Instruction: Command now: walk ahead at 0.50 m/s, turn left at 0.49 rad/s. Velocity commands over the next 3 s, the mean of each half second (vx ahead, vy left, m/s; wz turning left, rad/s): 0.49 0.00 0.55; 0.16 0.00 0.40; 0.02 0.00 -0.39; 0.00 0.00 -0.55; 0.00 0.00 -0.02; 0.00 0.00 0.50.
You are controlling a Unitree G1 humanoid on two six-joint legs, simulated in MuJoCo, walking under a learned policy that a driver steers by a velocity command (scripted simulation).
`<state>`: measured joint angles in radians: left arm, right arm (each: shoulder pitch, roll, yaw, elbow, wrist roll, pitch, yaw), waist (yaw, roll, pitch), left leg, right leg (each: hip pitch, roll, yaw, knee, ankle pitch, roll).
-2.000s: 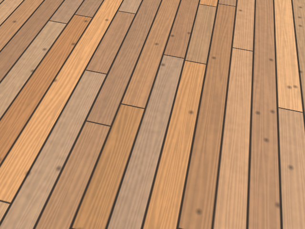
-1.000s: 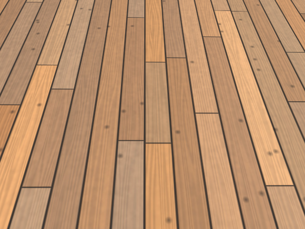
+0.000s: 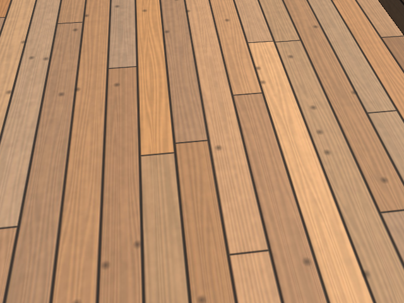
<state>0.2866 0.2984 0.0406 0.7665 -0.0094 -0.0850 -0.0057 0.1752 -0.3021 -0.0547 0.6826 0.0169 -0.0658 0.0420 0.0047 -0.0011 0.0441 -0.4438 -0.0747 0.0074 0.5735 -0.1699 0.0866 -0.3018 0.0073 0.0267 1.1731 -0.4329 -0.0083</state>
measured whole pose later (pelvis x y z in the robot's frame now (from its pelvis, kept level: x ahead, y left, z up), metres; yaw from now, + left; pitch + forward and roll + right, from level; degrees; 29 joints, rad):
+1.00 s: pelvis +0.42 +0.05 +0.01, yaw +28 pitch +1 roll +0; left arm 0.15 0.30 0.04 0.83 -0.01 0.02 0.01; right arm 0.10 -0.23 -0.03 0.64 -0.03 -0.01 0.01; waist 0.02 -0.04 0.06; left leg -0.38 -0.03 0.05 0.49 -0.13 0.06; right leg -0.42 -0.08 0.02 0.96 -0.51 0.08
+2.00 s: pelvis +0.47 +0.06 +0.02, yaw -5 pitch +1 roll +0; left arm 0.18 0.36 0.10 0.73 -0.02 0.06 0.03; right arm 0.13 -0.26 -0.06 0.80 -0.01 0.00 -0.04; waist -0.01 -0.04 0.07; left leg -0.20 0.02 0.03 0.41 -0.22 0.02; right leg -0.48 0.02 0.09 1.04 -0.43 0.10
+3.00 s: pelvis +0.47 +0.06 +0.02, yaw +15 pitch +1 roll -3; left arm 0.08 0.32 0.10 0.80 -0.01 0.00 0.04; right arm 0.17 -0.32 -0.06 0.76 0.01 0.02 -0.03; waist -0.02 -0.02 0.07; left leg -0.21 -0.08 -0.17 0.42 -0.21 0.07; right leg -0.43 0.02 0.11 0.79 -0.34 0.11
